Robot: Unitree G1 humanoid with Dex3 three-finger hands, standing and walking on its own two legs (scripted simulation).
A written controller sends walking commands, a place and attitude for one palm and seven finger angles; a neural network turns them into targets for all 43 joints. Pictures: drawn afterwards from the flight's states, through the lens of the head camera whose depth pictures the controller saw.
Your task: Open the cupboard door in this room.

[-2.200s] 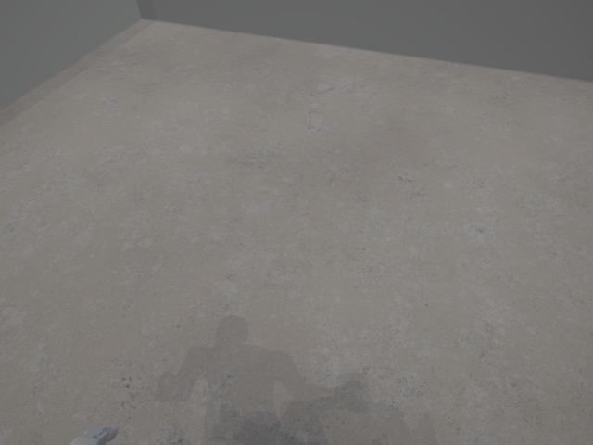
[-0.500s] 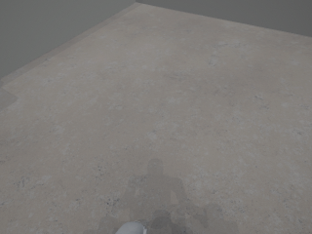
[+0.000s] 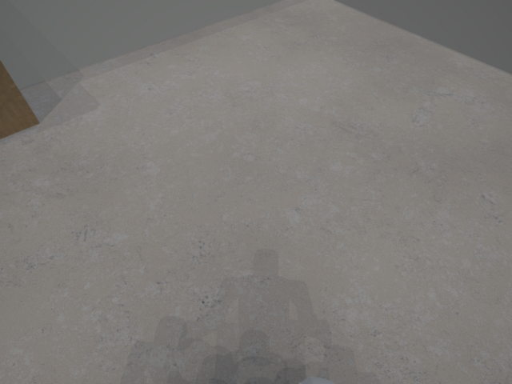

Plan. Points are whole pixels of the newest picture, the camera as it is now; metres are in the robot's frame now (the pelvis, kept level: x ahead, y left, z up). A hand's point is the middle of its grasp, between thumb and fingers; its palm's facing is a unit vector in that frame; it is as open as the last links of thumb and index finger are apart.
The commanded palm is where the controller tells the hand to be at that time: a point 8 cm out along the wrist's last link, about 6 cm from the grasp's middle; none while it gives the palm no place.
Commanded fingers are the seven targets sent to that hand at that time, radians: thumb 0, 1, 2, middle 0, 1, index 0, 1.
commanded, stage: turn or walk to find it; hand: left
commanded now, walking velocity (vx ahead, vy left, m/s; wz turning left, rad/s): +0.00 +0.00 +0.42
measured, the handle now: out of the picture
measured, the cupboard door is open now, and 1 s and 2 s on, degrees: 0 0 0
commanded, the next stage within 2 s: stand and wait in 0.32 s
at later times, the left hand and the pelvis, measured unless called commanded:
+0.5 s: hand out of the picture -0.02 +0.17 -0.17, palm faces +0.24 -0.95 -0.22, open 7.4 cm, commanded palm none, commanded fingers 0.00 0.90 0.90 -0.20 -0.30 -0.20 -0.30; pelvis -0.02 -0.02 +0.00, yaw +12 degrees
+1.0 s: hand out of the picture -0.07 +0.19 -0.17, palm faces +0.34 -0.91 -0.24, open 7.4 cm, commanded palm none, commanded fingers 0.00 0.90 0.90 -0.20 -0.30 -0.20 -0.30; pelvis -0.07 -0.01 -0.01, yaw +18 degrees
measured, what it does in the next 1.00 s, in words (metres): steps on the spot, turning left: right foot, then left foot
